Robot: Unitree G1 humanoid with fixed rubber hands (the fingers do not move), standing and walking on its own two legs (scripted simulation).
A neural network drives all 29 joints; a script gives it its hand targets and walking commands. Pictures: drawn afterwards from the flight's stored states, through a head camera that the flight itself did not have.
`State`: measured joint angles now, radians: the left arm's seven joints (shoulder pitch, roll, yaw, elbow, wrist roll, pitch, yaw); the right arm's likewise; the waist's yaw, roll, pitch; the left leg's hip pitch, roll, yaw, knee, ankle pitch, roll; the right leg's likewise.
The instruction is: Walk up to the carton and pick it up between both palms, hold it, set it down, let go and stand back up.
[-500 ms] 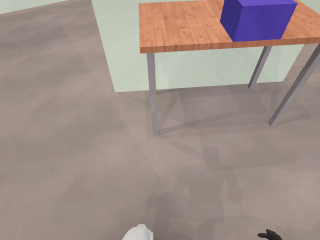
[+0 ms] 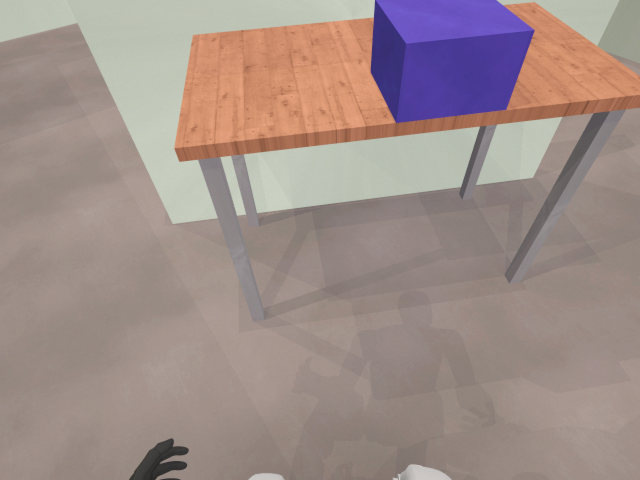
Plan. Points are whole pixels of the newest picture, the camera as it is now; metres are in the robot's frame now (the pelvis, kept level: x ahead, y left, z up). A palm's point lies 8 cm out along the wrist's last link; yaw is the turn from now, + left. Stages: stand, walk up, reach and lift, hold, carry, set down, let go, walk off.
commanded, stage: walk up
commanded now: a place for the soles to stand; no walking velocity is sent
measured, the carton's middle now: (440, 54) +0.89 -0.23 +0.10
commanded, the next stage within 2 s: none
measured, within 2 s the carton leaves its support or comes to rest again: neither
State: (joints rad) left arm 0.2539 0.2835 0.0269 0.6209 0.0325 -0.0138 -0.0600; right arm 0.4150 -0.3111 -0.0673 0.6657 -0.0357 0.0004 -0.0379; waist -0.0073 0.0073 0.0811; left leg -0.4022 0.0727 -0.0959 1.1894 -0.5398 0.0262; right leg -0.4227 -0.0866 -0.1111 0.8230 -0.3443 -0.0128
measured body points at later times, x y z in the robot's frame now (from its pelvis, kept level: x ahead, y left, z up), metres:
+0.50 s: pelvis +0.18 -0.12 +0.01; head +0.20 -0.10 +0.46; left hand +0.29 +0.14 -0.10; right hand +0.25 -0.41 -0.08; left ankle +0.17 +0.06 -0.70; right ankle +0.28 -0.28 -0.68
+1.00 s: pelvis +0.32 -0.25 +0.01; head +0.36 -0.23 +0.46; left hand +0.40 +0.02 -0.12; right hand +0.44 -0.52 -0.08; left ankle +0.35 -0.10 -0.70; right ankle +0.36 -0.38 -0.66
